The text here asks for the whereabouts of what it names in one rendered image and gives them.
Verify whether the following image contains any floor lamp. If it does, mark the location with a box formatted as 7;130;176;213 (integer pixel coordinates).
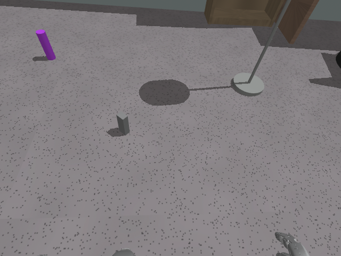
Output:
232;0;291;96

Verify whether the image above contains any right robot hand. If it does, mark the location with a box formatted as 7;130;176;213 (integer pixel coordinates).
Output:
275;232;310;256

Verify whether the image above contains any bookshelf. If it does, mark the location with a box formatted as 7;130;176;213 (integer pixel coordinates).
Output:
204;0;284;27

